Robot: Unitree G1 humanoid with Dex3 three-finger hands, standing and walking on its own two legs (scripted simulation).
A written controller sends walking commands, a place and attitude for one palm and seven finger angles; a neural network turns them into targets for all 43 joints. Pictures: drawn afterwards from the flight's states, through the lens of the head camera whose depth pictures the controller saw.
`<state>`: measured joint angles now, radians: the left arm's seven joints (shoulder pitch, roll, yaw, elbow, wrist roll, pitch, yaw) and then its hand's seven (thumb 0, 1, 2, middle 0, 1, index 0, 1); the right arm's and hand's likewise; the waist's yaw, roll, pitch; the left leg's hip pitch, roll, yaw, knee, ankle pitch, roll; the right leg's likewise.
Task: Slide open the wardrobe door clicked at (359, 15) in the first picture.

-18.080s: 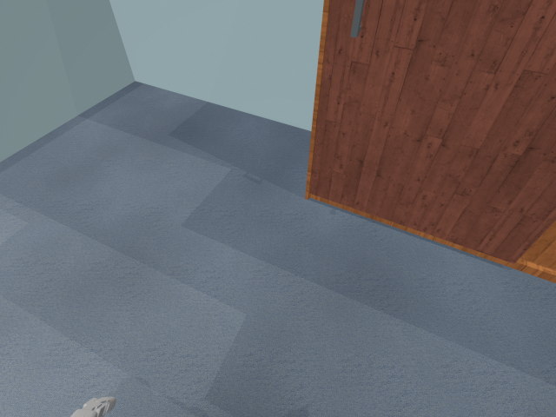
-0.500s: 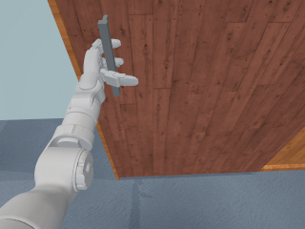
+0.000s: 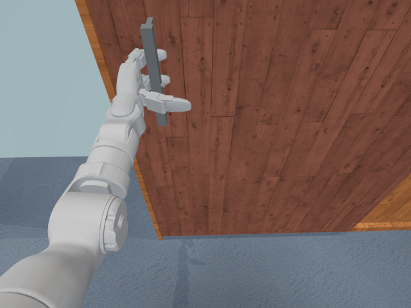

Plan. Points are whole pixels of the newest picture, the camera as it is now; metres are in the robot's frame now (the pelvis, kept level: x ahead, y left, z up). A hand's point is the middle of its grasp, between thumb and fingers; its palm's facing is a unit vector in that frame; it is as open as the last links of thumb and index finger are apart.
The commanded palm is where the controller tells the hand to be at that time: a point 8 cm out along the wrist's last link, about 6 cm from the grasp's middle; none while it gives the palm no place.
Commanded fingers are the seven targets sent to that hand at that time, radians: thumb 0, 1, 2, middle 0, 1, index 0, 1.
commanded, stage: grip the handle and tug to test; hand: left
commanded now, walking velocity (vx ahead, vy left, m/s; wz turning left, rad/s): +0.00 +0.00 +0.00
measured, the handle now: (157, 77) +0.54 +0.09 +0.19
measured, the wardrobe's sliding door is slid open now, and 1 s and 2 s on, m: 0.00 0.00 0.00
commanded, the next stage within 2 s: tug the door sideways, standing still in 1.32 s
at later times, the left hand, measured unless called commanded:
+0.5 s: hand (156, 87) +0.48 +0.08 +0.20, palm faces +0.01 -1.00 +0.02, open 6.8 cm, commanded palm +0.46 +0.13 +0.19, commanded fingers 0.00 0.90 0.90 -0.45 -1.40 -0.45 -1.40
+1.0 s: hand (160, 88) +0.48 +0.08 +0.20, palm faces +0.01 -1.00 +0.02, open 6.3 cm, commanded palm +0.45 +0.13 +0.19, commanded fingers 0.00 0.90 0.90 -0.45 -1.40 -0.45 -1.40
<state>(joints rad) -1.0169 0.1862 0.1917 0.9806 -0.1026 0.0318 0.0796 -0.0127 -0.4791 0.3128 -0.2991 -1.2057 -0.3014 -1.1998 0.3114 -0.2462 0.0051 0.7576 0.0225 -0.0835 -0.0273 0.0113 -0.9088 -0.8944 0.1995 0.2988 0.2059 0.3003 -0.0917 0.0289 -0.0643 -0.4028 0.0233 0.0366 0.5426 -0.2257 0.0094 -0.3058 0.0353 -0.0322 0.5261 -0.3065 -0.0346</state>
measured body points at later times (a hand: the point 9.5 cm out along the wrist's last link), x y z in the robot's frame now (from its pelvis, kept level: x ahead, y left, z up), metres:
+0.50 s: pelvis +0.00 +0.00 +0.00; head +0.02 +0.00 +0.45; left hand +0.48 +0.14 +0.20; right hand +0.05 -0.26 -0.12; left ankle +0.03 +0.11 -0.73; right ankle -0.03 -0.10 -0.73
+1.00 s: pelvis +0.01 +0.00 +0.00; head +0.02 -0.01 +0.45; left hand +0.47 +0.13 +0.20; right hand +0.08 -0.26 -0.12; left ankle +0.03 +0.11 -0.73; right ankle -0.03 -0.10 -0.73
